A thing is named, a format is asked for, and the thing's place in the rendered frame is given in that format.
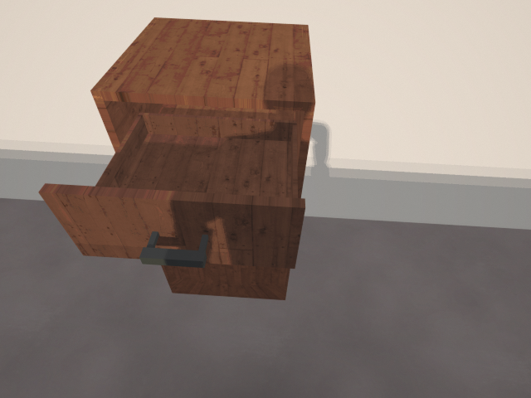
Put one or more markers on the drawer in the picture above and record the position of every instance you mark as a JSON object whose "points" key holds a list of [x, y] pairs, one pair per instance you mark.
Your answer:
{"points": [[233, 179]]}

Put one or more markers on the cabinet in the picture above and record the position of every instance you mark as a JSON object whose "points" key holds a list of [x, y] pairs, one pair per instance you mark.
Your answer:
{"points": [[250, 70]]}

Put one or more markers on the handle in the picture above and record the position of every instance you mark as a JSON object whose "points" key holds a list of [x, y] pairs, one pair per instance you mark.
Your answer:
{"points": [[185, 258]]}

